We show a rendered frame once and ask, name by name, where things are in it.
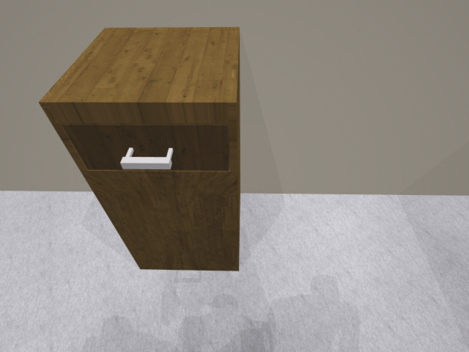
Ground drawer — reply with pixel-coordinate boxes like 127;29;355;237
62;123;230;171

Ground cabinet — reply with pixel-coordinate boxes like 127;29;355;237
39;27;240;271

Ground handle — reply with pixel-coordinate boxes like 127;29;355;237
120;148;173;169

